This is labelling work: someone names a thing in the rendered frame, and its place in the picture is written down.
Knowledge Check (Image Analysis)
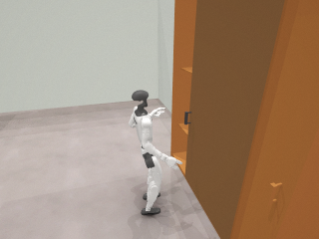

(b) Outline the handle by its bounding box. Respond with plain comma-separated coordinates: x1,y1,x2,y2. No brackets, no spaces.
264,182,278,206
184,112,191,125

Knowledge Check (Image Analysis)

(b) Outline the wardrobe door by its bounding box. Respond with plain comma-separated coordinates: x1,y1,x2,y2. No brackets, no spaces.
229,0,319,239
184,0,285,239

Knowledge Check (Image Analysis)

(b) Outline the robot left upper arm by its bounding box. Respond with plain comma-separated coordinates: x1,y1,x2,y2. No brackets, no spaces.
129,107,138,128

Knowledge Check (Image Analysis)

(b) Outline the robot right hand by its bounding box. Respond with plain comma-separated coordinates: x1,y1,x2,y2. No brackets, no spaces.
166,156,182,170

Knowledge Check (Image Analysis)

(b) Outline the robot right foot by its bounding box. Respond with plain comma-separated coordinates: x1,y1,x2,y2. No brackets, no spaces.
141,207,160,215

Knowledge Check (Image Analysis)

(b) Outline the robot right upper arm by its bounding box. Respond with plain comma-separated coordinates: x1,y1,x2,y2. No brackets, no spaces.
141,117,152,149

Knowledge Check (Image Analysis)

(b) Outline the robot left hand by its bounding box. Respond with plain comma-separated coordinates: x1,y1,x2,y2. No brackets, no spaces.
151,108,165,118

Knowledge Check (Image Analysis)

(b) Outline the humanoid robot torso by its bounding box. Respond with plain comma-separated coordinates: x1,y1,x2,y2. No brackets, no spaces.
134,112,153,159

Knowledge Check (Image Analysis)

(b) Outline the right robot forearm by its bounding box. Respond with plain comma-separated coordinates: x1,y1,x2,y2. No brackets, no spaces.
145,142,168,162

